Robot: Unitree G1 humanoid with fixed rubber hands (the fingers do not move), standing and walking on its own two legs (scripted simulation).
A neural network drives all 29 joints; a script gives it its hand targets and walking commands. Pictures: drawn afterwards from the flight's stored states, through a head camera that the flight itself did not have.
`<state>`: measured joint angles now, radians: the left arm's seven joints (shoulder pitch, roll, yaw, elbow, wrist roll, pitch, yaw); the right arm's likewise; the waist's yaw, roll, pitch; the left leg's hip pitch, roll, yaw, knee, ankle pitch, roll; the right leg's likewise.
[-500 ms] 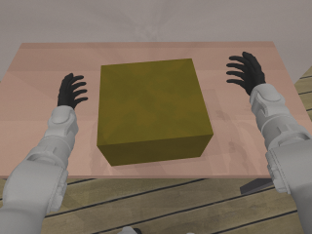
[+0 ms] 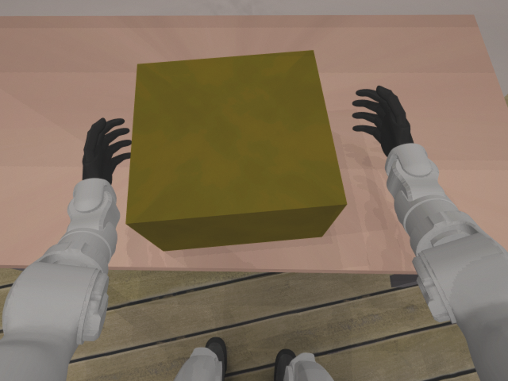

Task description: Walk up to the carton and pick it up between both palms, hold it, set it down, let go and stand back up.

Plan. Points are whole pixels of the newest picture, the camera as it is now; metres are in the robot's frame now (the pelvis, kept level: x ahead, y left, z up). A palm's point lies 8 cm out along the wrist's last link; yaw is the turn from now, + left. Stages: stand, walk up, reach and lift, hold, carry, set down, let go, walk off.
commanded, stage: reach and lift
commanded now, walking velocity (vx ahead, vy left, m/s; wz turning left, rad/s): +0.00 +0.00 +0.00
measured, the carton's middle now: (234, 155) +0.48 +0.06 -0.05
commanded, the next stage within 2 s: none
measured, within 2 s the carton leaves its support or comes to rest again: neither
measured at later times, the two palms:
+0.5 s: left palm (99, 170) +0.43 +0.26 +0.00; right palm (387, 126) +0.49 -0.18 +0.03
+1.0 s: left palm (108, 165) +0.43 +0.24 +0.00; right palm (368, 123) +0.50 -0.15 +0.03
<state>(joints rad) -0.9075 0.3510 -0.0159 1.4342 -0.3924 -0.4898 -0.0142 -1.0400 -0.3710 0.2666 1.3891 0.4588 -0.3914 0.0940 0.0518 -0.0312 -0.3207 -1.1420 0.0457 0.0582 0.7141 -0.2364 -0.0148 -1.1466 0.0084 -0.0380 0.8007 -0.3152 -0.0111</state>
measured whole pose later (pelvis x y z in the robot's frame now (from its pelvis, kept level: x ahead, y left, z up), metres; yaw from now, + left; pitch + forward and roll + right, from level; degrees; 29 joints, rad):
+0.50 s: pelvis +0.00 +0.00 +0.00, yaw +0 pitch +38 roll +3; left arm -0.91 0.35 0.02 1.43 -0.34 -0.52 -0.03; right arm -1.09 -0.33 0.27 1.39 0.46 -0.42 0.06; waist 0.05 -0.04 -0.33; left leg -1.15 0.04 0.06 0.73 -0.24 -0.03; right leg -1.16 0.01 -0.03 0.83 -0.33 -0.01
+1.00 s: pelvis +0.00 +0.00 +0.00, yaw +0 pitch +38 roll +3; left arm -0.94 0.32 0.04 1.43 -0.28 -0.52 -0.01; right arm -1.12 -0.26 0.16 1.39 0.35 -0.40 0.04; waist 0.05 -0.04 -0.33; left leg -1.16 0.04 0.06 0.75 -0.25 -0.03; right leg -1.16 0.01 -0.03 0.84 -0.34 -0.01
